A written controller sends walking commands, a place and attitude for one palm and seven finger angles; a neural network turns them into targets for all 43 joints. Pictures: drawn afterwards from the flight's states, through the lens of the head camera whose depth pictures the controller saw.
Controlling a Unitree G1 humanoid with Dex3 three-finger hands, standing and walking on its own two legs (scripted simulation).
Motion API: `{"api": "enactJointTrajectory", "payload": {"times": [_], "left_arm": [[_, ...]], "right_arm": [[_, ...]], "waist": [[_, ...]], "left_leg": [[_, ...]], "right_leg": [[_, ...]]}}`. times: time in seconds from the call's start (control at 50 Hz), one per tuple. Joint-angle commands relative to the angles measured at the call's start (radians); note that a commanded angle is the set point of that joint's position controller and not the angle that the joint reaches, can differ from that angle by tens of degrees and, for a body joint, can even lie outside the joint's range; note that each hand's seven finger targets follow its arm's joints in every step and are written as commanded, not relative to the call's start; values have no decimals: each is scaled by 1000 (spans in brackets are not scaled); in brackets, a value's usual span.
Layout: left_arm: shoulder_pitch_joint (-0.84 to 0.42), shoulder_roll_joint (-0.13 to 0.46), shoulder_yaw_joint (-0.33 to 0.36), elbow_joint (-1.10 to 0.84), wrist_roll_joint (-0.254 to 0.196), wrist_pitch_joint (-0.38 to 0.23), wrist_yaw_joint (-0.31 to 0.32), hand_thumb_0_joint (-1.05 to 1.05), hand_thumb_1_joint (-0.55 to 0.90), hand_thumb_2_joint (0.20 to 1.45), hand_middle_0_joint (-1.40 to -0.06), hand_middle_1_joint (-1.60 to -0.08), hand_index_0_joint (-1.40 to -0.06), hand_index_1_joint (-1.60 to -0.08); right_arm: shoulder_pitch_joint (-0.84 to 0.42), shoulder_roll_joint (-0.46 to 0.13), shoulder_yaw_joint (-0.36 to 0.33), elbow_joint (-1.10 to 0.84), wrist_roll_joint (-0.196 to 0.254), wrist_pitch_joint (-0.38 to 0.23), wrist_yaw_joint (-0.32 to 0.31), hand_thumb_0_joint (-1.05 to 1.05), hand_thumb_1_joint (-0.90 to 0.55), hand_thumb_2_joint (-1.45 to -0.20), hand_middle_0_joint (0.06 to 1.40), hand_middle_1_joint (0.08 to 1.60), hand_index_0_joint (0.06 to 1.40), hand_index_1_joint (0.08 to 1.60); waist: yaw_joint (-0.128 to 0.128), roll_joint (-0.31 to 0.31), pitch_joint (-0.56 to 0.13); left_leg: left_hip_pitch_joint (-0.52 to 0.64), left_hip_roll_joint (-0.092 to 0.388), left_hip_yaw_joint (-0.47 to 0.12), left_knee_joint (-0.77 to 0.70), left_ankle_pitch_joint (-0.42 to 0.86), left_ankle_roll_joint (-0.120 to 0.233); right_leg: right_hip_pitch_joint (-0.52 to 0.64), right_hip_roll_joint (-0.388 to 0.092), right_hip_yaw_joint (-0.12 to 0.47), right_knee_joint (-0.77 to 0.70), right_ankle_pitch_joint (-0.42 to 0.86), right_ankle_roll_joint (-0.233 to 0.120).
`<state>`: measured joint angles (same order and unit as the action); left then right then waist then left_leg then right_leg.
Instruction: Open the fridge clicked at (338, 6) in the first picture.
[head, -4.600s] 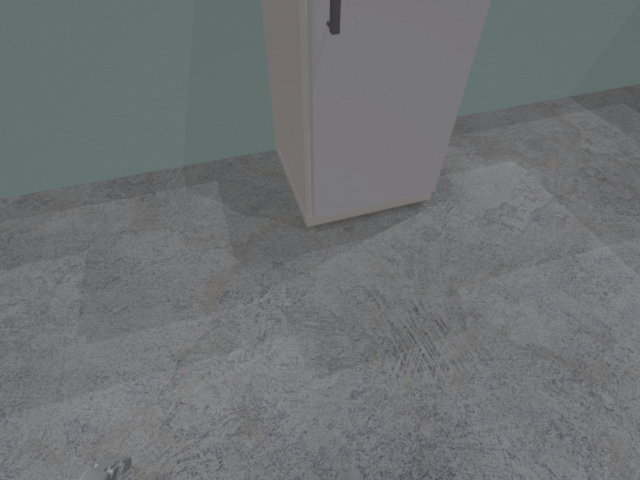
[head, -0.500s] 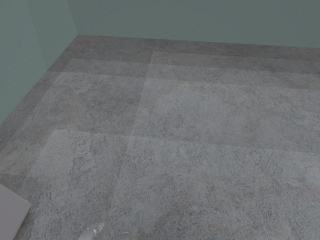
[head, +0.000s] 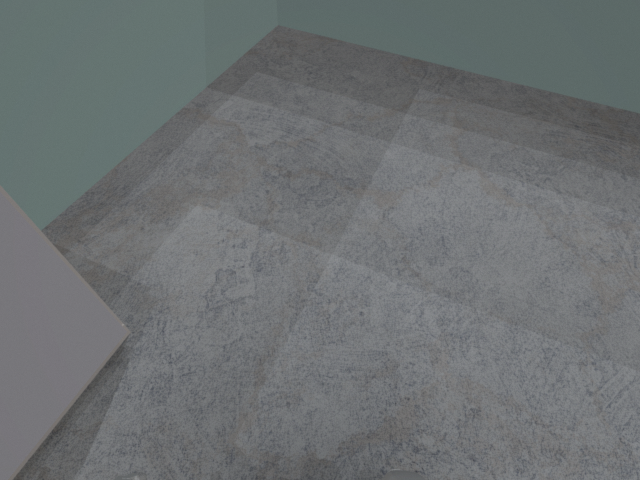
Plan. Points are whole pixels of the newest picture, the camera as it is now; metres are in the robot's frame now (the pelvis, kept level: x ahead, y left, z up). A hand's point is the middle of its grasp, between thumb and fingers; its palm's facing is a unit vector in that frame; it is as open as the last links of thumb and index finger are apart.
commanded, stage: turn to face it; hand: left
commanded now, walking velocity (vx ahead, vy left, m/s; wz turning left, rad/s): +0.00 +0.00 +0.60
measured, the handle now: out of the picture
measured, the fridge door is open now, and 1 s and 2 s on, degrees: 0 0 0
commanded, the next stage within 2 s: take the last steps up to it in 1.82 s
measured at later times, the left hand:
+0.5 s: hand out of the picture -0.04 +0.17 -0.17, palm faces +0.35 -0.90 -0.24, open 7.4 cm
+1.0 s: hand out of the picture -0.01 +0.21 -0.15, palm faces +0.57 -0.77 -0.29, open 7.4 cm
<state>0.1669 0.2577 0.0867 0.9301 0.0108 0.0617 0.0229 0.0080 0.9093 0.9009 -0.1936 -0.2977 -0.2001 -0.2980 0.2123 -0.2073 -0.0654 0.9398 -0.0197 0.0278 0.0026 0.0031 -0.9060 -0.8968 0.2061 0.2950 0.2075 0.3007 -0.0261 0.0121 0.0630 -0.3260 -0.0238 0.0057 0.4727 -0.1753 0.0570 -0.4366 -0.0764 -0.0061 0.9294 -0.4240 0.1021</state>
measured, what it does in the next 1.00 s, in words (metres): steps on the spot, turning left: right foot, then left foot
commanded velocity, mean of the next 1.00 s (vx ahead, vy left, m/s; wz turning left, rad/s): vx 0.00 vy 0.00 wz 0.60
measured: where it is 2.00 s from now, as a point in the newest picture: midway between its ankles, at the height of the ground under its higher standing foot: outside the picture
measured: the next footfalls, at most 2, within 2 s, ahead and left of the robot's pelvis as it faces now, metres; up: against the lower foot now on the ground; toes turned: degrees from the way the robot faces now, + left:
right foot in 0.14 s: +0.04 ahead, -0.16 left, +0.00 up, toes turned +4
left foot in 0.54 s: -0.03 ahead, +0.10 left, +0.00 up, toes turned +28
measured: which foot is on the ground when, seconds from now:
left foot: down 0.00-0.14, up 0.16-0.52, down 0.54-1.00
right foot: up 0.00-0.12, down 0.14-0.54, up 0.56-0.96, down 0.98-1.00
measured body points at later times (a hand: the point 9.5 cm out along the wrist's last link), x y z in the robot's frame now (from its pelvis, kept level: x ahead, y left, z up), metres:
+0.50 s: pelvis -0.02 -0.03 -0.01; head +0.02 -0.01 +0.44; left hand -0.06 +0.22 -0.15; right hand +0.17 -0.25 -0.14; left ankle -0.06 +0.08 -0.72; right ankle +0.00 -0.17 -0.74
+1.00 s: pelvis -0.01 -0.04 -0.01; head +0.03 -0.03 +0.44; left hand -0.05 +0.25 -0.12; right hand +0.18 -0.21 -0.17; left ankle -0.07 +0.08 -0.74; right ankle +0.06 -0.13 -0.74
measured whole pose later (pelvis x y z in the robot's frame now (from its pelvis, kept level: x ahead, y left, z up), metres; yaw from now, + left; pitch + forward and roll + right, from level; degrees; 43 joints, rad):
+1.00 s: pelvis -0.01 -0.04 -0.01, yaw +37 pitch +1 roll +1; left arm 0.12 0.21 0.04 0.83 0.00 0.02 0.02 0.01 0.91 0.90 -0.20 -0.30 -0.20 -0.30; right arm 0.22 -0.24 -0.08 0.93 -0.01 0.05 0.01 0.00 -0.90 -0.90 0.21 0.30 0.21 0.30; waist -0.04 0.04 0.06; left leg -0.33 -0.08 -0.14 0.59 -0.27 0.00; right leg -0.29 -0.02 -0.03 0.58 -0.30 0.04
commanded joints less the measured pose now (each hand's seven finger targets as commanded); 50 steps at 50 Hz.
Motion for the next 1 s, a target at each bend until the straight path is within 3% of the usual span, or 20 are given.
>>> {"api": "enactJointTrajectory", "payload": {"times": [0.0,0.08,0.1,0.12,0.18,0.22,0.36,0.42,0.46,0.48,0.5,0.52,0.54,0.58,0.64,0.8,0.92,0.94,0.96,0.98], "left_arm": [[-2,42,1,-98,-4,-34,0,0,900,900,-200,-300,-200,-300],[138,89,11,-85,-2,-52,7,0,900,900,-200,-300,-200,-300],[156,176,28,-94,15,-64,15,0,900,900,-200,-300,-200,-300],[110,236,26,-124,17,-57,15,0,900,900,-200,-300,-200,-300],[-24,136,10,-151,11,-65,18,0,900,900,-200,-300,-200,-300],[-19,108,-4,-148,16,-73,14,0,900,900,-200,-300,-200,-300],[113,170,8,-99,20,-63,9,0,900,900,-200,-300,-200,-300],[112,190,21,-94,22,-56,6,0,900,900,-200,-300,-200,-300],[104,194,25,-88,16,-51,3,0,900,900,-200,-300,-200,-300],[97,185,25,-86,8,-47,0,0,900,900,-200,-300,-200,-300],[111,140,25,-112,0,-42,-6,0,900,900,-200,-300,-200,-300],[62,73,0,-162,0,-42,-12,0,900,900,-200,-300,-200,-300],[-9,96,-1,-167,9,-28,-1,0,900,900,-200,-300,-200,-300],[-45,92,10,-143,2,-30,-9,0,900,900,-200,-300,-200,-300],[28,91,11,-102,6,-29,-16,0,900,900,-200,-300,-200,-300],[-52,76,0,-145,-2,-34,-4,0,900,900,-200,-300,-200,-300],[44,83,-2,-138,-10,-51,5,0,900,900,-200,-300,-200,-300],[81,109,4,-135,-8,-61,9,0,900,900,-200,-300,-200,-300],[108,194,21,-133,8,-70,17,0,900,900,-200,-300,-200,-300],[94,251,25,-146,14,-68,16,0,900,900,-200,-300,-200,-300]], "right_arm": [[4,-220,-60,-66,-6,-6,-6,0,-900,-900,200,300,200,300],[-69,-199,-65,-104,5,5,4,0,-900,-900,200,300,200,300],[-48,-123,-55,-121,13,5,10,0,-900,-900,200,300,200,300],[-57,-115,-54,-147,2,5,9,0,-900,-900,200,300,200,300],[-50,-143,-59,-110,-6,24,21,0,-900,-900,200,300,200,300],[-34,-119,-50,-94,-3,27,29,0,-900,-900,200,300,200,300],[-164,-105,-28,-127,4,29,33,0,-900,-900,200,300,200,300],[-161,-107,-20,-135,9,16,31,0,-900,-900,200,300,200,300],[-104,-120,-22,-125,7,5,27,0,-900,-900,200,300,200,300],[-56,-151,-29,-114,6,-1,28,0,-900,-900,200,300,200,300],[12,-257,-54,-108,-2,-14,23,0,-900,-900,200,300,200,300],[78,-353,-78,-94,4,-12,17,0,-900,-900,200,300,200,300],[123,-329,-75,-64,6,-10,8,0,-900,-900,200,300,200,300],[10,-271,-58,-88,-1,-13,-9,0,-900,-900,200,300,200,300],[-62,-227,-40,-111,0,-21,-10,0,-900,-900,200,300,200,300],[9,-232,-51,-85,-4,-13,-9,0,-900,-900,200,300,200,300],[-47,-224,-58,-100,1,-3,-6,0,-900,-900,200,300,200,300],[-47,-201,-56,-105,8,-3,-2,0,-900,-900,200,300,200,300],[-26,-139,-47,-119,17,-6,4,0,-900,-900,200,300,200,300],[-15,-128,-48,-140,10,-3,4,0,-900,-900,200,300,200,300]], "waist": [[-6,142,-137],[65,64,-142],[73,-189,-139],[66,-326,-98],[-3,-186,-24],[-8,-183,-25],[70,-218,-49],[77,-268,-87],[49,-230,-124],[19,-155,-151],[-19,86,-214],[-55,323,-210],[-81,231,-212],[-39,192,-119],[10,111,-114],[-20,115,-126],[38,127,-146],[58,65,-158],[66,-173,-176],[60,-276,-161]], "left_leg": [[127,250,-333,-121,198,111],[-94,144,-309,-1,38,22],[-290,17,-166,225,-187,-63],[-337,-45,-50,467,-388,-103],[-294,47,-66,739,-259,-106],[-272,50,-17,732,-208,-129],[-175,53,72,447,-260,-137],[-94,48,104,287,-277,-118],[12,35,129,106,-166,-106],[145,49,104,-38,-35,-93],[357,231,-135,-95,216,-13],[427,459,-392,-88,639,126],[352,449,-359,-86,512,161],[215,345,-302,-114,308,128],[198,252,-206,-118,344,85],[234,249,-332,-92,389,125],[78,177,-378,4,388,70],[-11,133,-356,65,266,25],[-199,13,-205,253,-47,-54],[-272,-66,-74,477,-418,-106]], "right_leg": [[39,32,-9,-140,-15,-18],[351,17,-5,-538,181,-47],[465,-234,251,-702,74,-128],[336,-430,397,-731,102,-228],[188,-305,183,-652,285,-219],[228,-240,30,-589,466,-197],[327,-281,-42,-548,581,-213],[359,-300,-65,-491,633,-208],[355,-286,-119,-402,637,-165],[286,-268,-157,-293,577,-121],[59,-180,-197,-76,316,-50],[-181,-72,-159,116,-260,6],[-169,-76,-54,207,-238,-9],[-180,-76,-11,257,-87,-9],[-126,-52,-14,213,29,-1],[-67,6,7,-19,-21,1],[228,57,-15,-396,140,-24],[352,11,19,-539,230,-36],[500,-225,239,-634,293,-108],[442,-442,385,-647,442,-234]]}}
